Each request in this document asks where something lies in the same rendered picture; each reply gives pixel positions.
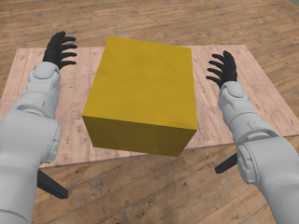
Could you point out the carton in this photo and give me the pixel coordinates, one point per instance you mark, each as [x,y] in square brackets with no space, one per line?
[142,98]

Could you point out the right robot upper arm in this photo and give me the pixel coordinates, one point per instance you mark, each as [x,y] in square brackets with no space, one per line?
[271,165]

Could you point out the robot left forearm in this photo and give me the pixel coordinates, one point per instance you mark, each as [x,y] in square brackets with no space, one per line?
[41,94]

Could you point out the table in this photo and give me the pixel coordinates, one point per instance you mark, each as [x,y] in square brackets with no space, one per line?
[76,147]

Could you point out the left robot upper arm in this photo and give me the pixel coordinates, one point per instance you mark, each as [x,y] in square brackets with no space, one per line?
[29,140]

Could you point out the robot left hand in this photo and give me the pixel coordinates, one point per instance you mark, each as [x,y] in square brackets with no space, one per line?
[54,54]

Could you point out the robot right forearm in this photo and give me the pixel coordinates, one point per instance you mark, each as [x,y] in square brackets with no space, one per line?
[240,117]

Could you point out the robot right hand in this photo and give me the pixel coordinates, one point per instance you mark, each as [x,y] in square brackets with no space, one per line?
[228,69]

